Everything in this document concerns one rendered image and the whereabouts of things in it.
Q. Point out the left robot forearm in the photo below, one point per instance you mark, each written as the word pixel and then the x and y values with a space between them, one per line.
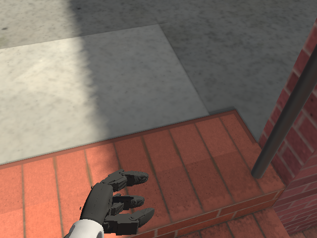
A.
pixel 85 228

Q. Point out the robot left hand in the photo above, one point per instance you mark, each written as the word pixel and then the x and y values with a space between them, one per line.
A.
pixel 104 208

